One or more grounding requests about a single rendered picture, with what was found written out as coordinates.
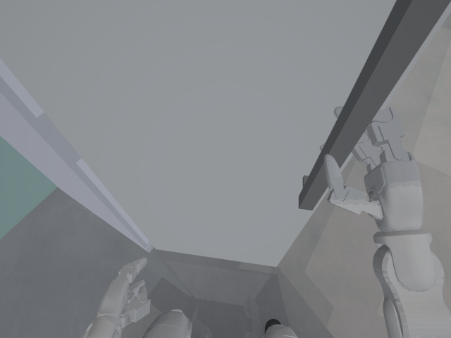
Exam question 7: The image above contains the handle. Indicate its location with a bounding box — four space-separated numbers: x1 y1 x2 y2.
299 0 451 211

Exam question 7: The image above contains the robot left hand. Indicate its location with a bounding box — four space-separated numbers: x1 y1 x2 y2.
97 257 151 328

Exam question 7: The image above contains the robot right hand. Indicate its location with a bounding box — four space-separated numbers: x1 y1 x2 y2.
320 106 424 231

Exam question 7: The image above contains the robot left thigh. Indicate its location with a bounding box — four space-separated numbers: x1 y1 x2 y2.
142 311 192 338

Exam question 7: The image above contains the right robot forearm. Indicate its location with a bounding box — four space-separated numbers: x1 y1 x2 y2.
373 229 451 338

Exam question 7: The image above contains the robot right foot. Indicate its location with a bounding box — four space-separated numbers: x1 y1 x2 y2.
265 319 281 334

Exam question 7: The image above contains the left robot forearm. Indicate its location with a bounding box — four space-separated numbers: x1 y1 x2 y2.
81 315 122 338

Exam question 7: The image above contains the fridge door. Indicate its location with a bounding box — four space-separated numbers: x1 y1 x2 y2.
0 0 451 267

